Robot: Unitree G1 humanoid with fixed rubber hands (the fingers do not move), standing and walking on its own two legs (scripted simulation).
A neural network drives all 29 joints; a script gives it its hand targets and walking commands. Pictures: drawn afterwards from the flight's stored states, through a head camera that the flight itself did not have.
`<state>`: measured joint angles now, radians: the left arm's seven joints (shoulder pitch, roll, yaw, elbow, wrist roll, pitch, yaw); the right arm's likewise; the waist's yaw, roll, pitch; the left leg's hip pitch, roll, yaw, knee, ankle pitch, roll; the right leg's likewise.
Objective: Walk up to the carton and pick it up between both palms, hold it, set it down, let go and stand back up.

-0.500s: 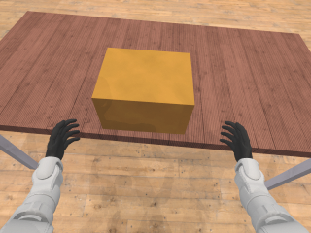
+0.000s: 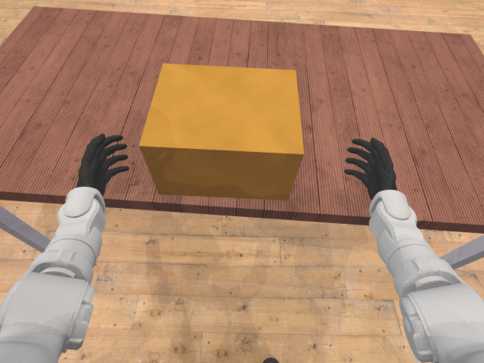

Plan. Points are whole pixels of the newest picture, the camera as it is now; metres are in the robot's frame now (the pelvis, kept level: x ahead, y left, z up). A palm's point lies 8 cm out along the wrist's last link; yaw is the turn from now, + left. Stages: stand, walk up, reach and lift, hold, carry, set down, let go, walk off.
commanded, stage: reach and lift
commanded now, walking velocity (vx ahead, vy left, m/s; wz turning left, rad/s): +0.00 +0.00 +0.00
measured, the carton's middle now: (226, 133) +0.58 +0.03 -0.04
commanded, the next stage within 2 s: none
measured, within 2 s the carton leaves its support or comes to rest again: neither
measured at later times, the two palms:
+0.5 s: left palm (95, 136) +0.47 +0.25 +0.07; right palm (382, 146) +0.45 -0.24 +0.07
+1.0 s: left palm (95, 105) +0.52 +0.26 +0.09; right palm (380, 116) +0.50 -0.24 +0.09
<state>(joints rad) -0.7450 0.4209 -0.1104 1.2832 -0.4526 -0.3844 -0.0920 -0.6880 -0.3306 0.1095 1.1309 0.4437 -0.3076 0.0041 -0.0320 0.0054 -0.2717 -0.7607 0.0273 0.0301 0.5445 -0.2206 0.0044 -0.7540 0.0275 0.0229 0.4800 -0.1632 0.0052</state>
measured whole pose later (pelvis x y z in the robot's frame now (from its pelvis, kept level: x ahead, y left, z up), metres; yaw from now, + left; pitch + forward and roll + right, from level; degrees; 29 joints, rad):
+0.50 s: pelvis -0.01 +0.00 -0.01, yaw +0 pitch +32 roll -1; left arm -1.11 0.47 -0.22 1.44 -0.53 -0.28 -0.07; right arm -1.01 -0.41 0.14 1.28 0.48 -0.19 0.04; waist -0.04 0.01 -0.33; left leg -0.94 0.02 0.03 0.57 -0.20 0.01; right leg -0.93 0.02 0.03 0.50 -0.14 0.01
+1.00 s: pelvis -0.01 +0.01 -0.02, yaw -1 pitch +36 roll -2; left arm -1.36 0.51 -0.31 1.51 -0.57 -0.20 -0.06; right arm -1.26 -0.47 0.14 1.42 0.51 -0.13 0.07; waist -0.04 0.00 -0.31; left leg -1.03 0.03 0.02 0.60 -0.20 0.02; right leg -1.00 0.03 0.02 0.49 -0.13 0.02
